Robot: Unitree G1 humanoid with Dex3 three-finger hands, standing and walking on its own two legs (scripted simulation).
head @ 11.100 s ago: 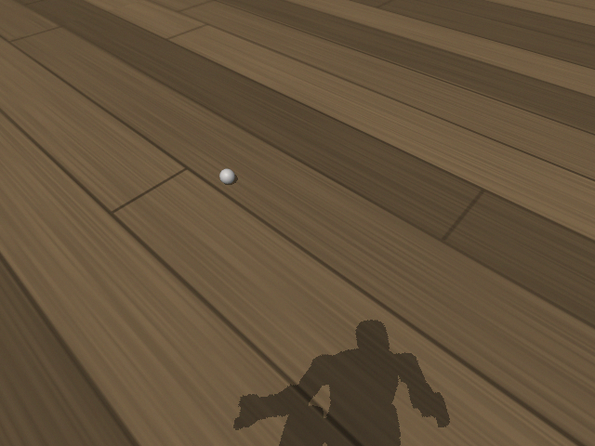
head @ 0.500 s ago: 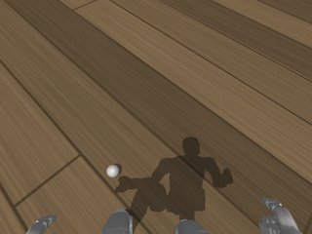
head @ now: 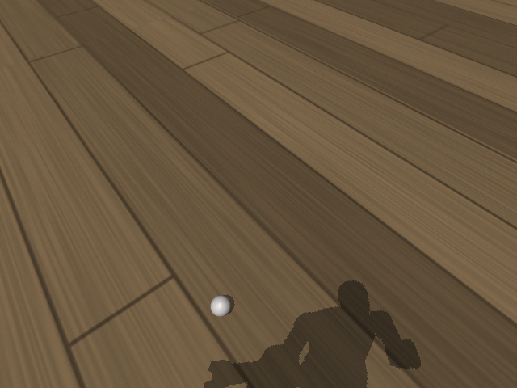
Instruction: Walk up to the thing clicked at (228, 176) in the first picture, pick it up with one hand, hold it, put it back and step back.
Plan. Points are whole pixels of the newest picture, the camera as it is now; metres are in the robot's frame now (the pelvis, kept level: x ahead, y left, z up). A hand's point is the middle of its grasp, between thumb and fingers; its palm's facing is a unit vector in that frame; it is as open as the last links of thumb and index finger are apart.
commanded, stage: walk up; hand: left
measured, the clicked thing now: (220, 305) +0.52 +0.20 -0.72
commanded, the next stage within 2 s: none
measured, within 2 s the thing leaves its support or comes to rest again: neither
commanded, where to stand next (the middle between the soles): +0.14 -0.02 m, yaw -2 degrees
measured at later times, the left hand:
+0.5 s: hand out of the picture +0.10 +0.26 -0.16, palm faces -0.12 -0.92 -0.36, open 7.4 cm
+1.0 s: hand out of the picture +0.11 +0.23 -0.14, palm faces -0.09 -0.94 -0.33, open 7.4 cm
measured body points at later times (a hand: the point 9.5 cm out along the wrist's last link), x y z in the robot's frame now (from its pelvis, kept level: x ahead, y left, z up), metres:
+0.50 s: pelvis +0.01 +0.00 +0.00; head +0.10 +0.00 +0.44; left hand +0.11 +0.31 -0.13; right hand +0.10 -0.33 -0.11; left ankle +0.05 +0.11 -0.72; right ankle +0.01 -0.12 -0.71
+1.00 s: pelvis +0.01 -0.03 +0.01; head +0.02 -0.02 +0.46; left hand +0.11 +0.27 -0.12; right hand +0.06 -0.35 -0.10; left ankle +0.06 +0.07 -0.72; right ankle +0.00 -0.12 -0.70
